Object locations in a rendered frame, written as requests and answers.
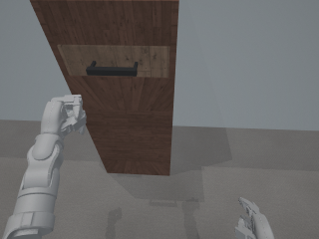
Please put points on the drawer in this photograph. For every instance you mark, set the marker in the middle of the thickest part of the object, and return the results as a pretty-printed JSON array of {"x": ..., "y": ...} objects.
[{"x": 153, "y": 61}]

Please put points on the cabinet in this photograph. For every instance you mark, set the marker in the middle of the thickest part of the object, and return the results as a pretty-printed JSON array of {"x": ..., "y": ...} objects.
[{"x": 128, "y": 118}]

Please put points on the robot right hand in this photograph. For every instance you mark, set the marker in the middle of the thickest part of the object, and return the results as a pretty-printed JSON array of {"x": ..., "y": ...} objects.
[{"x": 257, "y": 227}]

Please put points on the left robot forearm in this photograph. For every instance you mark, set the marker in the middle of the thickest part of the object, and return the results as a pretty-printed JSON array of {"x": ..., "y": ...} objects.
[{"x": 33, "y": 215}]

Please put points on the handle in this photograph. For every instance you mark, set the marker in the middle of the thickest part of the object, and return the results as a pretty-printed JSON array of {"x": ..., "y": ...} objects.
[{"x": 112, "y": 71}]

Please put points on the robot left hand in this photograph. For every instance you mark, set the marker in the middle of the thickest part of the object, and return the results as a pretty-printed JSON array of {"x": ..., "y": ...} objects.
[{"x": 57, "y": 121}]

